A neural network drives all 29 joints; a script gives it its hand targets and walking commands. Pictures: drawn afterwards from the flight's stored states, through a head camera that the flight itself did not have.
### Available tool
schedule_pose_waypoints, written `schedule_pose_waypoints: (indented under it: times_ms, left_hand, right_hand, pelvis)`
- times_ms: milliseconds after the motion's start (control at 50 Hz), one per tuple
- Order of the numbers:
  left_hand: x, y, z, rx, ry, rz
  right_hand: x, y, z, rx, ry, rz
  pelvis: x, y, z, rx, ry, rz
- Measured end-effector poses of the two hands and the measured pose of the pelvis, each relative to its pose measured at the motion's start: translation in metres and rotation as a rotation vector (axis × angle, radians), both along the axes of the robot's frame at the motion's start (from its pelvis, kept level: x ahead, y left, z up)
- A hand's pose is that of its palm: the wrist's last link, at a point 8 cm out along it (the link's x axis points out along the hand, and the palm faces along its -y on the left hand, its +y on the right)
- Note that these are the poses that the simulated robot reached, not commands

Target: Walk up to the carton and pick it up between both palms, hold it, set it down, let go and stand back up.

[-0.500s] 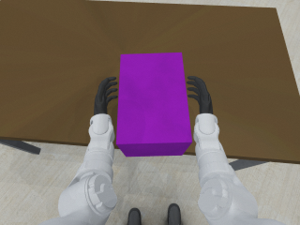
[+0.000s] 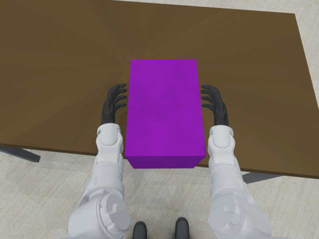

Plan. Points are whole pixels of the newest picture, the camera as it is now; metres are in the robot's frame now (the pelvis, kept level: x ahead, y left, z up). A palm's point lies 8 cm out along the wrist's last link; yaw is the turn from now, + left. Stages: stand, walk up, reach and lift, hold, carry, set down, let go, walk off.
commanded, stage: reach and lift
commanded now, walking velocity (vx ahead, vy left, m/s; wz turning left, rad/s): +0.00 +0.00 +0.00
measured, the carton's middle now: (163, 116) +0.45 -0.01 -0.09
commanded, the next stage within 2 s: none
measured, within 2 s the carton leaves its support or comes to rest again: leaves its support in 1.14 s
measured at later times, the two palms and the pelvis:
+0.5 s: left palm (110, 117) +0.41 +0.13 -0.01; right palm (218, 118) +0.40 -0.14 -0.01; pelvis +0.00 +0.00 +0.00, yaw +0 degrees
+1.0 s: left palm (109, 120) +0.40 +0.13 -0.01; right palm (218, 121) +0.39 -0.14 -0.02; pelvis +0.00 +0.00 +0.00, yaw +0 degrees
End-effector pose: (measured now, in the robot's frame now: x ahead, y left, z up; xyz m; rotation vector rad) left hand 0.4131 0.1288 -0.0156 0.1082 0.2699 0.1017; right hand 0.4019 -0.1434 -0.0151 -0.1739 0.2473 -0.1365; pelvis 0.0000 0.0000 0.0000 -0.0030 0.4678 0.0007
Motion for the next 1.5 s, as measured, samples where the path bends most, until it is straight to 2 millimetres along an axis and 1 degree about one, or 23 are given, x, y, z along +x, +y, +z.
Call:
schedule_pose_waypoints:
  times_ms: [820, 960, 1100, 1220, 1500]
  left_hand:
    - [-0.002, 0.000, 0.001, 0.011, -0.005, -0.001]
    - [-0.007, 0.002, 0.002, 0.010, 0.002, 0.002]
    - [-0.016, 0.003, 0.004, 0.001, 0.011, 0.000]
    - [-0.021, 0.000, 0.016, -0.006, -0.005, -0.008]
    - [-0.035, 0.004, 0.056, -0.016, -0.033, 0.002]
  right_hand:
    - [-0.002, 0.001, 0.001, 0.003, -0.014, 0.000]
    - [-0.007, 0.002, 0.000, 0.017, -0.011, 0.000]
    - [-0.017, 0.003, 0.000, 0.029, -0.005, -0.007]
    - [-0.025, 0.001, 0.012, 0.029, -0.023, -0.016]
    - [-0.036, 0.004, 0.053, 0.027, -0.053, -0.009]
  pelvis:
    - [-0.001, 0.000, -0.001, -0.001, 0.015, 0.004]
    - [-0.003, 0.001, -0.001, -0.002, 0.016, 0.005]
    - [-0.007, 0.002, -0.001, -0.003, 0.005, 0.009]
    - [-0.013, 0.003, 0.000, -0.003, -0.028, 0.008]
    - [-0.023, -0.002, 0.006, -0.002, -0.176, 0.009]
